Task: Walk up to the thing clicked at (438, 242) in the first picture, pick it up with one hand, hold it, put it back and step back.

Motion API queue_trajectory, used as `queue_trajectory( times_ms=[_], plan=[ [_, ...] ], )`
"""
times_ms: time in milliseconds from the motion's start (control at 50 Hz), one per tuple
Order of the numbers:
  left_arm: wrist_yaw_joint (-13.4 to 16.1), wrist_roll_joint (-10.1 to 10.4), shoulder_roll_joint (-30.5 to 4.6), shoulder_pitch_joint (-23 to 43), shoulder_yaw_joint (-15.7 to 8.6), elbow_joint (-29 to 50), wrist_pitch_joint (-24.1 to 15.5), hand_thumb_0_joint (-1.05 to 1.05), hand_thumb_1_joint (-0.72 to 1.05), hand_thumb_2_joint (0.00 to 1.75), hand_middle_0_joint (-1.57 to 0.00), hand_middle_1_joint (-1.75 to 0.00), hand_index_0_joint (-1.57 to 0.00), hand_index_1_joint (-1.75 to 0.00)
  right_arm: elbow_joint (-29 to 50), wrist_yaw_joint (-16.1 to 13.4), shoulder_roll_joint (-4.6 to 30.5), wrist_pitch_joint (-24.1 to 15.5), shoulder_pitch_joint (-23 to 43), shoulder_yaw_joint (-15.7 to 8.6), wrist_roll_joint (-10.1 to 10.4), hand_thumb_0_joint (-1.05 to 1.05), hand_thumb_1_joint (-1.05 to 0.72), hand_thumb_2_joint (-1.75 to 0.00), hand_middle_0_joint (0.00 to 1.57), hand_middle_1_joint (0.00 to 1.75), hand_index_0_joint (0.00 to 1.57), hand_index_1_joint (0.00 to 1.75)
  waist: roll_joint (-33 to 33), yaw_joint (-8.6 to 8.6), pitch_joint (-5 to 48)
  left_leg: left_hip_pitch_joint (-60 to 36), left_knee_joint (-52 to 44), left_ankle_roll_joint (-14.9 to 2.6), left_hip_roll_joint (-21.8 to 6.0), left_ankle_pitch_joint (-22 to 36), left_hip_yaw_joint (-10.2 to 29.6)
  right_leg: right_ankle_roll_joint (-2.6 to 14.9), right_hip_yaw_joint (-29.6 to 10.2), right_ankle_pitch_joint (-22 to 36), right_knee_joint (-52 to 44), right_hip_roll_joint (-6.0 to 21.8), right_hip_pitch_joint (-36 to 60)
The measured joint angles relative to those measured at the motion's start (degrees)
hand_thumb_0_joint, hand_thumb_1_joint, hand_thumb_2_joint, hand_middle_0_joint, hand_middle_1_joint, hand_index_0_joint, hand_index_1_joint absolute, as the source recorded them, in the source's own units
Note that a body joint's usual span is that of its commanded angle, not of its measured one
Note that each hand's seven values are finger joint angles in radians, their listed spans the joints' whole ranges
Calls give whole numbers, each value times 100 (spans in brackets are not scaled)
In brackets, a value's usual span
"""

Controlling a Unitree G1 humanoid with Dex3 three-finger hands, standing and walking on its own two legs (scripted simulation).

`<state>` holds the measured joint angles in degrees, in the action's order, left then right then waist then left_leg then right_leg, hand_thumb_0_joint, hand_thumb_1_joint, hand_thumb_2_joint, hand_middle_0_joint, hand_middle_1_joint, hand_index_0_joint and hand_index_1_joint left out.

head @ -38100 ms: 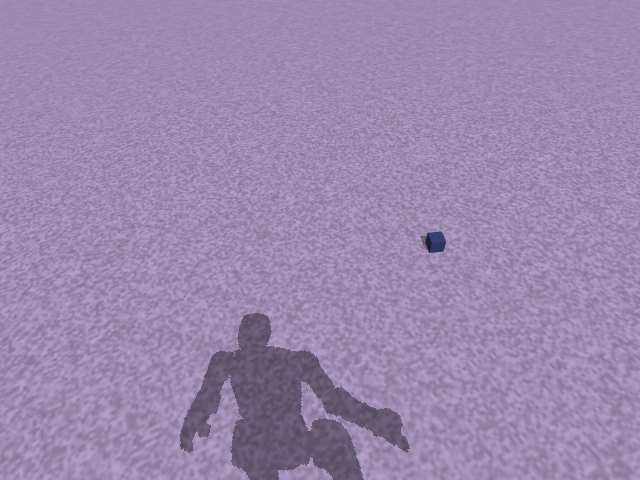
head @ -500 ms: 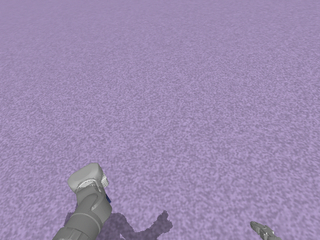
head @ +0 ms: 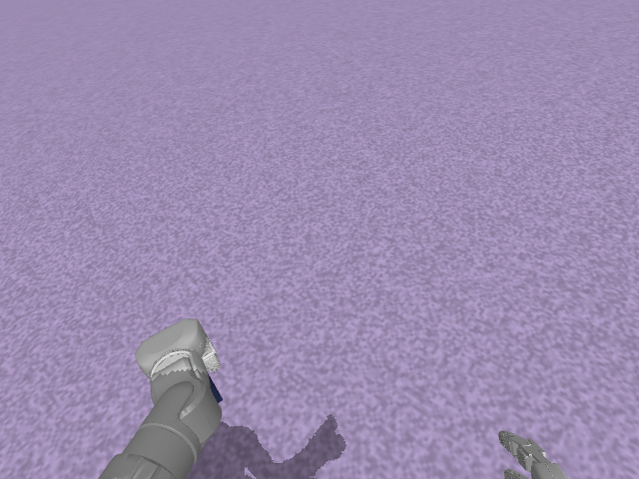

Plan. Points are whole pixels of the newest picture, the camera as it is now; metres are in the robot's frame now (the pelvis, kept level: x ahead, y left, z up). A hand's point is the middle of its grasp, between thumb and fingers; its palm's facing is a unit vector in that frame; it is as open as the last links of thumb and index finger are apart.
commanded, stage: hold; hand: left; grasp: from above
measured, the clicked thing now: (188, 388) +0.30 +0.24 -0.05
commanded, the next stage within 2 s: crouch in 0.28 s
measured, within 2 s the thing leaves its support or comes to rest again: neither
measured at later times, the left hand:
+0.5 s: hand (194, 377) +0.30 +0.22 -0.02, palm faces -0.34 -0.26 -0.90, open 6.6 cm
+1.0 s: hand (234, 412) +0.33 +0.22 -0.20, palm faces -0.36 -0.19 -0.91, open 5.7 cm
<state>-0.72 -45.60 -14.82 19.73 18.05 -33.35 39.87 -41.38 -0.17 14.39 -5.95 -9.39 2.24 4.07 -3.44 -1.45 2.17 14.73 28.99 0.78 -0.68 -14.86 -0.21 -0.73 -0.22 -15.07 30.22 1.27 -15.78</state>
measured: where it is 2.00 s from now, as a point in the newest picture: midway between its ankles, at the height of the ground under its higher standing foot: outside the picture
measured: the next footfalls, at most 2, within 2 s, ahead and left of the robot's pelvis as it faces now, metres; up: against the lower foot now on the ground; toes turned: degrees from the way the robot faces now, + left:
none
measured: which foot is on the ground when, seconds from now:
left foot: down 0.00-1.00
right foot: down 0.00-1.00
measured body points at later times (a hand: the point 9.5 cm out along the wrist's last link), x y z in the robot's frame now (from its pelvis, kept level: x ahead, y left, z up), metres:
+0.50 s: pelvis +0.00 +0.00 +0.00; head +0.00 -0.02 +0.45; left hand +0.32 +0.23 +0.03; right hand +0.17 -0.23 -0.11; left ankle +0.00 +0.13 -0.74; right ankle +0.01 -0.13 -0.74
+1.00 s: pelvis -0.03 +0.00 -0.09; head +0.08 +0.01 +0.35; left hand +0.34 +0.22 -0.15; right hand +0.05 -0.27 -0.21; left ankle +0.00 +0.13 -0.74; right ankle +0.01 -0.13 -0.74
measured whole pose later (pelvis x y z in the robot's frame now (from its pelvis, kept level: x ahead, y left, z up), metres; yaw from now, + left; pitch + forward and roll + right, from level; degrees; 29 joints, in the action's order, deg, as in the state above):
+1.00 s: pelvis -0.03 +0.00 -0.09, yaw -1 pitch +20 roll -1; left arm 27.9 -47.3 -11.9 38.2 5.2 -71.7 25.2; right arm -46.0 4.8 15.5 -8.9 -13.4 -2.3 -1.2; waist 0.3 5.0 7.3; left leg 57.5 64.7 1.2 -1.9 -27.2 0.8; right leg -0.7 -0.1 -26.1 63.5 0.0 -57.6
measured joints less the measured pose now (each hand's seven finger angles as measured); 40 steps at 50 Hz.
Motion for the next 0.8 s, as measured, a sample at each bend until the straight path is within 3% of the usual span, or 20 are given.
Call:
queue_trajectory(
  times_ms=[280,520,660,800],
  plan=[
    [-6,-33,28,122,-7,-152,-40,-9,24,25,-83,-37,-110,-44,-23,-23,-8,-15,-54,-28,-8,1,-91,-91,20,30,20,30,18,26,-13,-14,-37,-3,-10,16,-22,-1,-22,31,-48,-11,10],
    [164,-82,56,44,-12,-188,-60,-9,25,24,-82,-38,-113,-46,-44,2,-16,4,-73,-47,-21,1,-89,-90,20,30,20,30,19,35,-33,3,-16,-10,-9,-6,-22,-9,-23,21,-48,-10,3],
    [662,-79,196,158,-124,-897,-362,-10,28,19,-83,-37,-122,-42,-62,81,-39,-148,-62,-72,-95,1,-88,-89,20,30,20,30,112,100,-122,228,148,-2,-6,-50,10,-5,5,-26,100,-7,-204],
    [1525,-44,381,657,-417,-2264,-767,-12,30,15,-82,-34,-126,-38,-250,219,-34,-299,-142,-166,-200,1,-88,-89,20,30,20,30,274,232,-112,1063,778,18,-37,-255,43,15,24,-197,661,-38,-1002]
  ],
)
